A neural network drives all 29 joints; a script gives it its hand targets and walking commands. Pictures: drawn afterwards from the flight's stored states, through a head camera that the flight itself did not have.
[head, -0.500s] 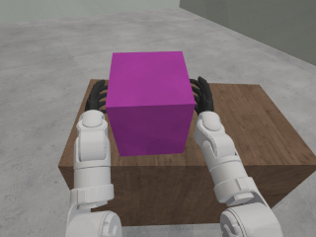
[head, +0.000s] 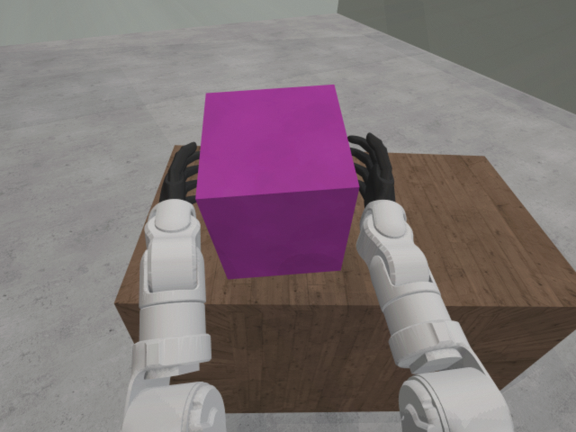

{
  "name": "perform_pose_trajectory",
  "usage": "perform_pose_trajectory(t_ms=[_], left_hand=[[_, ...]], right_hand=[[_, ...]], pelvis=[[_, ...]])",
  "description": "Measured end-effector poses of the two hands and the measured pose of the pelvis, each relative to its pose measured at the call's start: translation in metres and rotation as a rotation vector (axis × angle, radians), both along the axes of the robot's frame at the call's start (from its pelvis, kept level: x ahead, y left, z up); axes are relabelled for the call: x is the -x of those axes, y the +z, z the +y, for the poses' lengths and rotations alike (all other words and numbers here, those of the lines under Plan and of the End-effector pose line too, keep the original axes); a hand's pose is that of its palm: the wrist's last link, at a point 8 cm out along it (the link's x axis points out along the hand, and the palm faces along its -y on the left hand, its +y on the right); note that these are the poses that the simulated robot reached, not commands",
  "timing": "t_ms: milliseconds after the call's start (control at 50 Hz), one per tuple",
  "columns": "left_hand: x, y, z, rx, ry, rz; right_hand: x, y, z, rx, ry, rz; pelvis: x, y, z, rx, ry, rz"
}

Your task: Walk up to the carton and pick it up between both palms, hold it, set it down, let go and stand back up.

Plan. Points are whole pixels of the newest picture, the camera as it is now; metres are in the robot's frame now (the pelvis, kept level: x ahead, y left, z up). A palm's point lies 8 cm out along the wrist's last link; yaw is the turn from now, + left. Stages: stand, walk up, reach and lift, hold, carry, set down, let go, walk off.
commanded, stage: set down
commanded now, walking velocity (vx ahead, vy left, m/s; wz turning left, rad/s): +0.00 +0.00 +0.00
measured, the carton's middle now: (277, 187) +0.41 +0.02 +0.15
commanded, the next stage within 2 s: none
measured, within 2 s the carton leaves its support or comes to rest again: neither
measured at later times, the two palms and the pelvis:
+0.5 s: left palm (205, 233) +0.38 +0.13 +0.09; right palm (375, 218) +0.39 -0.13 +0.12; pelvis +0.03 -0.01 +0.00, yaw +0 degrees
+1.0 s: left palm (199, 248) +0.39 +0.14 +0.05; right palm (360, 220) +0.40 -0.11 +0.10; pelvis +0.02 +0.00 +0.00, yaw -2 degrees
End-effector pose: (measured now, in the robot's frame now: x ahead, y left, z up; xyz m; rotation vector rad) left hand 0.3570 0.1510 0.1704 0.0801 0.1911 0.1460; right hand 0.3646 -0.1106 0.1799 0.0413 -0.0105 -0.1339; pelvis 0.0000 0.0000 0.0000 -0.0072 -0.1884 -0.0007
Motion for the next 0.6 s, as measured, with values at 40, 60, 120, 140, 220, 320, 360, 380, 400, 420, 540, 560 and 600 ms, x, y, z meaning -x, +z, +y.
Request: perform_pose_trajectory(t_ms=[40,60,120,140,220,320,360,380,400,420,540,560,600], left_hand=[[-0.003,-0.003,0.000,0.000,-0.009,0.001],[-0.005,-0.007,0.000,-0.001,-0.016,0.008],[-0.009,-0.023,-0.001,-0.002,-0.039,0.050],[-0.010,-0.030,-0.002,-0.001,-0.045,0.068],[-0.011,-0.062,-0.006,-0.001,-0.054,0.132],[-0.011,-0.089,-0.011,0.005,-0.040,0.151],[-0.013,-0.092,-0.015,0.006,-0.031,0.141],[-0.014,-0.093,-0.016,0.009,-0.024,0.135],[-0.015,-0.092,-0.017,0.007,-0.015,0.128],[-0.016,-0.091,-0.019,0.006,-0.008,0.121],[-0.024,-0.077,-0.026,-0.008,-0.017,0.086],[-0.025,-0.075,-0.027,-0.012,-0.022,0.084],[-0.026,-0.071,-0.026,-0.016,-0.029,0.083]], right_hand=[[-0.002,0.001,0.000,0.009,-0.004,-0.022],[-0.004,0.001,0.000,0.015,-0.001,-0.031],[-0.008,-0.003,-0.001,0.032,0.001,-0.049],[-0.010,-0.005,0.000,0.037,0.010,-0.054],[-0.017,-0.015,0.001,0.052,0.045,-0.077],[-0.024,-0.035,-0.002,0.062,0.073,-0.069],[-0.025,-0.044,-0.004,0.052,0.064,-0.050],[-0.025,-0.049,-0.007,0.044,0.055,-0.039],[-0.025,-0.053,-0.009,0.035,0.043,-0.030],[-0.024,-0.056,-0.011,0.026,0.030,-0.022],[-0.020,-0.061,-0.021,-0.009,-0.032,-0.008],[-0.020,-0.059,-0.021,-0.008,-0.037,-0.009],[-0.020,-0.054,-0.021,-0.003,-0.040,-0.013]], pelvis=[[-0.003,0.000,0.000,-0.001,0.002,-0.002],[-0.005,0.000,-0.001,-0.002,0.002,-0.003],[-0.010,0.001,-0.001,-0.004,0.002,-0.006],[-0.012,0.001,-0.001,-0.004,0.002,-0.006],[-0.018,0.001,-0.002,-0.003,0.000,0.007],[-0.025,0.002,-0.006,-0.001,0.000,0.036],[-0.027,0.002,-0.008,-0.002,0.001,0.049],[-0.027,0.002,-0.009,-0.002,0.002,0.055],[-0.028,0.002,-0.009,-0.001,0.003,0.062],[-0.029,0.002,-0.010,-0.001,0.004,0.067],[-0.028,0.002,-0.013,-0.001,0.005,0.073],[-0.027,0.002,-0.013,-0.001,0.004,0.071],[-0.026,0.002,-0.012,-0.002,0.000,0.065]])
